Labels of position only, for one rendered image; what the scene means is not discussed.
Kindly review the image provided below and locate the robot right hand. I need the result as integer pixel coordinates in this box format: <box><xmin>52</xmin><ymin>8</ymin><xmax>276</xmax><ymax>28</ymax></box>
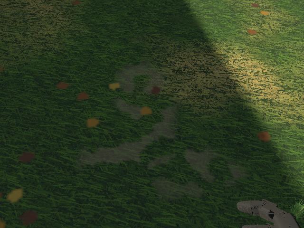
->
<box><xmin>237</xmin><ymin>199</ymin><xmax>301</xmax><ymax>228</ymax></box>

